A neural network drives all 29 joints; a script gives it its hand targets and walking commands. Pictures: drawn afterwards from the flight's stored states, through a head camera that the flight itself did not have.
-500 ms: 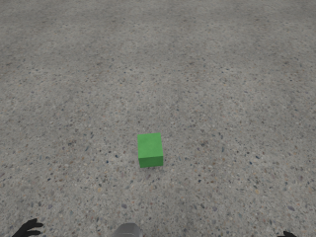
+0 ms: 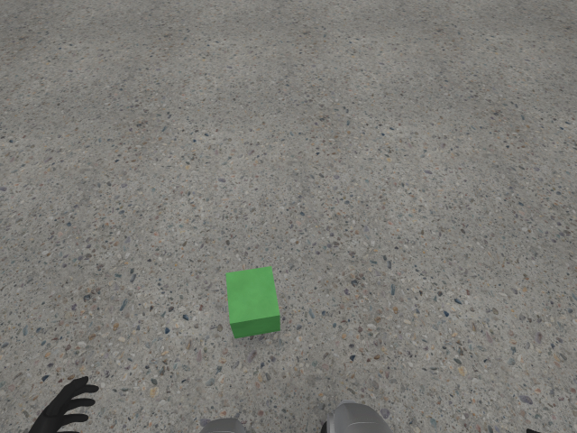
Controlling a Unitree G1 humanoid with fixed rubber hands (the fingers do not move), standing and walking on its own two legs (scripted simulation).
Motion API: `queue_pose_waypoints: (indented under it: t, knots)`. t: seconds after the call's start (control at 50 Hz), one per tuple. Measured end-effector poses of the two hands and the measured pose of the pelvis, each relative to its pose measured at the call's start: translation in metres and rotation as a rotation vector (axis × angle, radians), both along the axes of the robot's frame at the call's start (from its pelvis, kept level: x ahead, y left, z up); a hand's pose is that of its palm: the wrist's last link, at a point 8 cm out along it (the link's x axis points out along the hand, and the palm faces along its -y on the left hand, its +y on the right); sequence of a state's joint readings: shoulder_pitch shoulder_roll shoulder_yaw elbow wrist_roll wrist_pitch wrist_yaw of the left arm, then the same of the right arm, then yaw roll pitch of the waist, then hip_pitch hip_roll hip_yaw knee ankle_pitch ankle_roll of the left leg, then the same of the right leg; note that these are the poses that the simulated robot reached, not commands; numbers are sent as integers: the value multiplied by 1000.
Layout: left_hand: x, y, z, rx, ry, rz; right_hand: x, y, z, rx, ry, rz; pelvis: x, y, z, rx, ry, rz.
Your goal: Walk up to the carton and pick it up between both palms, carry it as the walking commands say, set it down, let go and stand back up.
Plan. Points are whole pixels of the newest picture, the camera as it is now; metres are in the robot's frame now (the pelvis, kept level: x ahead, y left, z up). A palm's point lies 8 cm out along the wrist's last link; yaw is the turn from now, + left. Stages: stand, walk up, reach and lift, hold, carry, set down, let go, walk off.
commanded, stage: walk up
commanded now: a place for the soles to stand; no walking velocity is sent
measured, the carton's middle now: (253, 302) +0.58 +0.12 -0.67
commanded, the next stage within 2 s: none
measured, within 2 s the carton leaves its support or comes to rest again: neither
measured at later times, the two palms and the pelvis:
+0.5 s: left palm (60, 417) +0.15 +0.32 -0.07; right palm (529, 391) +0.17 -0.33 -0.06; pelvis +0.04 +0.00 +0.03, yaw +2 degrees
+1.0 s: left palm out of the picture +0.12 +0.41 -0.08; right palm (502, 380) +0.19 -0.28 -0.04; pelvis +0.09 +0.06 +0.02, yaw +7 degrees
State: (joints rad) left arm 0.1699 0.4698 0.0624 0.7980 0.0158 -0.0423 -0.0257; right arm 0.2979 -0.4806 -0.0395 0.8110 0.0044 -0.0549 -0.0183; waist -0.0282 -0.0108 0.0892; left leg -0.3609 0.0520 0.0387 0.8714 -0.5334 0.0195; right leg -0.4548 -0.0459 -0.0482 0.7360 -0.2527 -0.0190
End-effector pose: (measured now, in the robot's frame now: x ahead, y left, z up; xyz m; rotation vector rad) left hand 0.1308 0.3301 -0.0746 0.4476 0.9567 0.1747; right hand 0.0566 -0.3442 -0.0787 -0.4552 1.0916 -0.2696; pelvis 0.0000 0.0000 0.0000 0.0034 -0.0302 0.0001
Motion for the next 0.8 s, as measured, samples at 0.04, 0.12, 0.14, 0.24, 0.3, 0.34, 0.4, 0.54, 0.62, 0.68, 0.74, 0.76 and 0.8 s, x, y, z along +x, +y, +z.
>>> queue_pose_waypoints:
  t: [0.04, 0.12, 0.14, 0.24, 0.3, 0.34, 0.4, 0.54, 0.62, 0.68, 0.74, 0.76, 0.8]
  knots:
    - [7, 1, 1, -2, -5, 12, 11, 8, -5, 13, 3, 14, 6, 2, 0, 2, 2, 6]
    - [17, -1, -3, -27, 8, 47, 32, 17, -8, 28, 8, 40, 19, 3, 2, 1, 6, 5]
    - [19, -3, -3, -32, 14, 52, 39, 18, -7, 31, 4, 42, 22, 3, 4, -3, 6, 5]
    - [27, -8, -3, -44, 28, 65, 77, 17, 4, 34, -42, 48, 32, 0, 11, 2, 7, 14]
    - [30, -10, -1, -49, 35, 76, 95, 16, 10, 33, -64, 54, 35, -1, 14, 2, 4, 17]
    - [31, -11, 0, -53, 40, 83, 104, 15, 14, 33, -73, 56, 36, -2, 17, 1, 2, 19]
    - [30, -13, 3, -57, 53, 95, 113, 15, 18, 38, -76, 56, 38, -3, 22, 0, -1, 21]
    - [19, -15, 8, -63, 94, 127, 117, 19, 20, 58, -44, 55, 41, -5, 31, 1, -2, 30]
    - [10, -6, 12, -50, 69, 144, 116, 18, 19, 73, -25, 73, 44, -5, 31, -7, -2, 58]
    - [-12, 15, 18, -12, 56, 183, 119, 19, 21, 67, -1, 103, 47, 1, 30, -11, -6, 91]
    - [-42, 41, 23, 20, 93, 227, 127, 27, 27, 63, 11, 135, 51, 12, 31, -10, -11, 110]
    - [-50, 50, 23, 27, 108, 240, 130, 30, 29, 61, 13, 144, 53, 16, 31, -9, -12, 115]
    - [-60, 68, 20, 35, 136, 258, 136, 38, 31, 49, 11, 155, 59, 27, 28, -5, -14, 122]
